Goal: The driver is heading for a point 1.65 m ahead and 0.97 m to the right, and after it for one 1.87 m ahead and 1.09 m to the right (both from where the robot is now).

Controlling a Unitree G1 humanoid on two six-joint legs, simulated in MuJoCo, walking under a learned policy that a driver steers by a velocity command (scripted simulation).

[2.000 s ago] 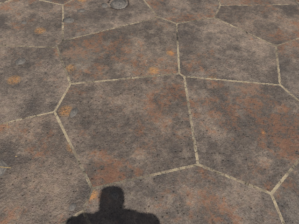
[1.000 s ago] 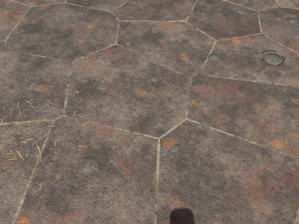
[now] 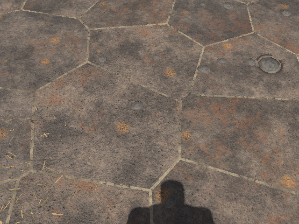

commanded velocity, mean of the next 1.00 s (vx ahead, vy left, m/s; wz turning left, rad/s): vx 0.07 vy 0.00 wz -0.56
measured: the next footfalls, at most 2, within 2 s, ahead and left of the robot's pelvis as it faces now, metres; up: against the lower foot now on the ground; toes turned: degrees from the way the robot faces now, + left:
right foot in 0.20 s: +0.16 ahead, -0.09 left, +0.00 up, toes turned -11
left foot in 0.68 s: +0.17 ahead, +0.10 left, +0.00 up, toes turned -28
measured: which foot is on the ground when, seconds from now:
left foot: down 0.00-0.22, up 0.24-0.66, down 0.68-1.00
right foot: up 0.00-0.18, down 0.20-0.68, up 0.70-1.00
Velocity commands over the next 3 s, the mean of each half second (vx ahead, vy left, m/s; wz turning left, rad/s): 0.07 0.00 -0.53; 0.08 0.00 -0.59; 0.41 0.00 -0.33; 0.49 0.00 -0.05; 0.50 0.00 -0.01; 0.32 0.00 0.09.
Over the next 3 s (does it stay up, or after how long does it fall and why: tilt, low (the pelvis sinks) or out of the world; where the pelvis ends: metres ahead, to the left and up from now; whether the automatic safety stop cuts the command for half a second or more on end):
stays up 0.77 -0.67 -0.01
